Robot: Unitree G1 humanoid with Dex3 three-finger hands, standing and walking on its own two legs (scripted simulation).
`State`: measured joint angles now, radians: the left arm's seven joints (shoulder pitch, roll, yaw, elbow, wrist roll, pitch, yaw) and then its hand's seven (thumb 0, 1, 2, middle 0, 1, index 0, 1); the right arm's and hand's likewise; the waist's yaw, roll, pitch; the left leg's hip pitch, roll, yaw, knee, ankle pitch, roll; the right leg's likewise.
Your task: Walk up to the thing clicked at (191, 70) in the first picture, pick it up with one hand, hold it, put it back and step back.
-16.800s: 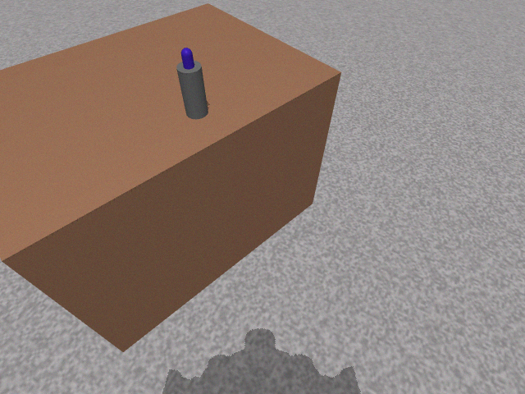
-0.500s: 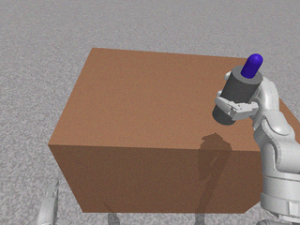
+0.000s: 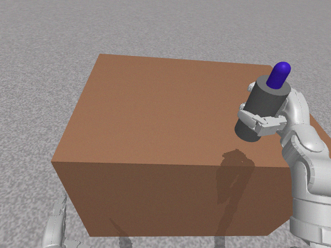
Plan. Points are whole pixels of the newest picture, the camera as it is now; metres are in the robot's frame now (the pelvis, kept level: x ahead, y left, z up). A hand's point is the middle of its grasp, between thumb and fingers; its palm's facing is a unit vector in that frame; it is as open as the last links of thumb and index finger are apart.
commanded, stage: hold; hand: right
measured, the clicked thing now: (263, 103) +0.33 -0.17 +0.24
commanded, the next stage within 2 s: crouch in 1.78 s
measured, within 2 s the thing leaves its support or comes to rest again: neither
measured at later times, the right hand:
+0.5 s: hand (256, 107) +0.33 -0.16 +0.23, palm faces +0.09 +1.00 -0.04, open 8.8 cm
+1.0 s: hand (255, 110) +0.33 -0.16 +0.22, palm faces +0.10 +0.99 -0.04, open 8.8 cm
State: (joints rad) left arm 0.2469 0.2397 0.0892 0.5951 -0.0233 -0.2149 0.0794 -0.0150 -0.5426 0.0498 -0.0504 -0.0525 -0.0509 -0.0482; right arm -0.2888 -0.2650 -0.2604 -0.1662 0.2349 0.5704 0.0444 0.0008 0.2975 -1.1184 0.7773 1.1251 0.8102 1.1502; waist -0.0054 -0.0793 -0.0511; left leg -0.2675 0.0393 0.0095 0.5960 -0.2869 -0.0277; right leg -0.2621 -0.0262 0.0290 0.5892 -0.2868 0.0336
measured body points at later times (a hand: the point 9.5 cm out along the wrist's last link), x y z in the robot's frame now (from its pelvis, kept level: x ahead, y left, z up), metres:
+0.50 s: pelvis +0.00 +0.00 +0.00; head -0.03 +0.04 +0.45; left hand +0.18 +0.26 -0.07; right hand +0.32 -0.22 +0.23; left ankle +0.02 +0.14 -0.73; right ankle +0.02 -0.14 -0.73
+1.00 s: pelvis +0.00 +0.00 +0.00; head -0.03 +0.03 +0.45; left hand +0.17 +0.26 -0.07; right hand +0.32 -0.22 +0.22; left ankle +0.02 +0.14 -0.73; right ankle +0.02 -0.14 -0.73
